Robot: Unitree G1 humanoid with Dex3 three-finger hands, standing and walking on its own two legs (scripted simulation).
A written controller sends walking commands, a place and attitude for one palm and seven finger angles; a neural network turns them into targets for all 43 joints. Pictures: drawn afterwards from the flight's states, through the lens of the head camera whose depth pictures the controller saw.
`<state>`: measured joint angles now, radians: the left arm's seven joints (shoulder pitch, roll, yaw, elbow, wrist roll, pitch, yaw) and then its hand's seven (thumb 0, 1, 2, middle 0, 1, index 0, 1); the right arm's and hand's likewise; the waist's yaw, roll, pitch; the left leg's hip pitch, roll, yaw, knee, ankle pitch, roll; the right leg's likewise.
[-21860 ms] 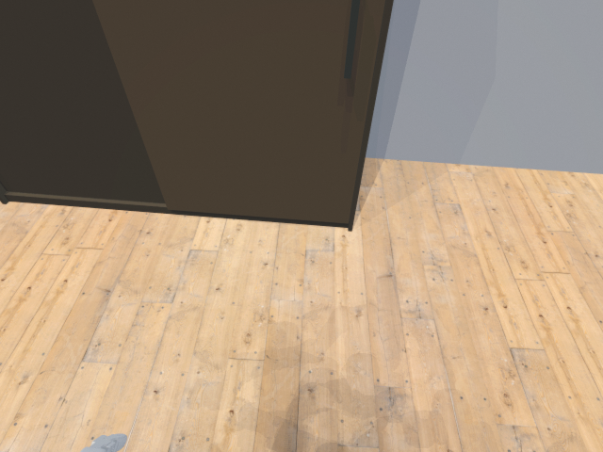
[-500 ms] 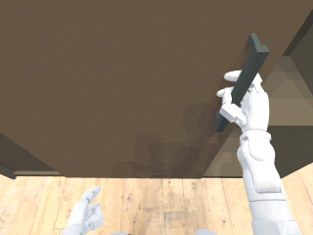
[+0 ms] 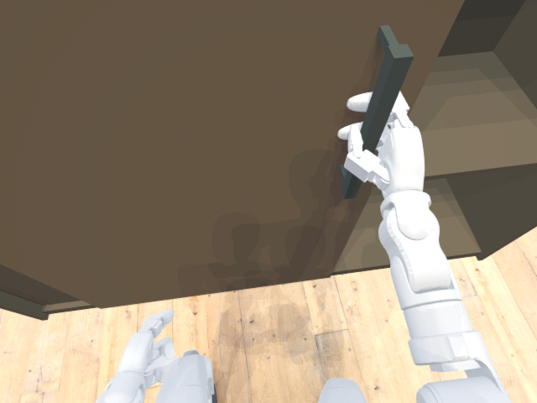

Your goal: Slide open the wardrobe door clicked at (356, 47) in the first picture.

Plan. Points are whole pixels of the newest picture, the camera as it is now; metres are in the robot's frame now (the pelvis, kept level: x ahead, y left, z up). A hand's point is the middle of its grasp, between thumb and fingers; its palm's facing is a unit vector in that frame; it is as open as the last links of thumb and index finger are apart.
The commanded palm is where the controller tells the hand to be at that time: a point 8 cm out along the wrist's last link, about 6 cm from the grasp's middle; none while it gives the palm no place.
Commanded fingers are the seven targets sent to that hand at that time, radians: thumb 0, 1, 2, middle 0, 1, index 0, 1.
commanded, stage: step sideways, sliding the door along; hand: right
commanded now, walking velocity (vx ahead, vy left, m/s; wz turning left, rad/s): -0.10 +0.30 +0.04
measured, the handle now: (363, 130) +0.44 -0.17 +0.11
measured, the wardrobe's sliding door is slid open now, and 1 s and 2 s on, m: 0.59 0.69 0.69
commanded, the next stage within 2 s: stop walking and hold the door there in 0.90 s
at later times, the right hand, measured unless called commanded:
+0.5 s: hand (269, 162) +0.39 -0.04 +0.12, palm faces +0.29 +0.96 +0.00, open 6.0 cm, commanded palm +0.35 -0.02 +0.11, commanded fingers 0.00 -0.90 -0.90 0.45 1.40 0.45 1.40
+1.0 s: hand (263, 158) +0.40 -0.03 +0.12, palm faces +0.57 +0.82 -0.05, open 6.7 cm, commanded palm +0.35 -0.05 +0.10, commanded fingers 0.00 -0.90 -0.90 0.45 1.40 0.45 1.40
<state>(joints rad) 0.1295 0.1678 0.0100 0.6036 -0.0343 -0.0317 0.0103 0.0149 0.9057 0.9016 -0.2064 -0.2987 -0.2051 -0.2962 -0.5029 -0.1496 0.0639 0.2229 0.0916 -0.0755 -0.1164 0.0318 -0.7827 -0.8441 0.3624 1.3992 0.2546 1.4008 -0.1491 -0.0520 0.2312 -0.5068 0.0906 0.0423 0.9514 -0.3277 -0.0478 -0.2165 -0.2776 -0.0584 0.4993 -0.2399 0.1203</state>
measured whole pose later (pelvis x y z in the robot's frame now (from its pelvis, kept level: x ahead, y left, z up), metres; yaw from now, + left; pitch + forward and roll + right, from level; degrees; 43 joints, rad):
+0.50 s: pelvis +0.01 +0.16 +0.00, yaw -1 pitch -1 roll +4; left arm 0.13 0.21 0.04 0.59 -0.03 -0.06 -0.02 0.02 0.91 0.90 -0.20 -0.30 -0.20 -0.30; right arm -0.44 -0.19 -0.08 0.16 0.10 -0.06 -0.16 0.02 -0.79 -0.86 0.31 1.40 0.23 1.35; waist -0.13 -0.03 0.22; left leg -0.48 0.05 0.05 1.03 -0.41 -0.04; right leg -0.24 -0.25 -0.12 0.55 -0.27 0.09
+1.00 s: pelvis +0.05 +0.25 +0.00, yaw -2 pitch -1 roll +4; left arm 0.17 0.23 0.05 0.63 -0.04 -0.16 0.01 0.02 0.91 0.90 -0.20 -0.30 -0.20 -0.30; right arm -0.30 -0.23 -0.26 0.03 0.08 -0.03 -0.26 0.01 -0.78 -0.85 0.26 1.36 0.08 1.30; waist -0.13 -0.03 0.23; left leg -0.38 0.02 0.06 0.87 -0.40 -0.03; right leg -0.18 -0.14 -0.11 0.53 -0.34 0.02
